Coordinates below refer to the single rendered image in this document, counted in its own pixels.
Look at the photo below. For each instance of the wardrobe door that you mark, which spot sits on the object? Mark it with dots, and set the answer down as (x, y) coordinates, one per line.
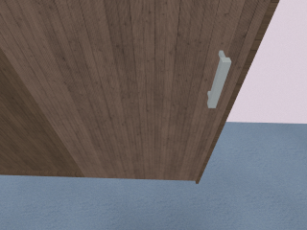
(124, 83)
(28, 142)

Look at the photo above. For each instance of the handle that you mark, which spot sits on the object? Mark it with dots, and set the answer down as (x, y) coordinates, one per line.
(218, 82)

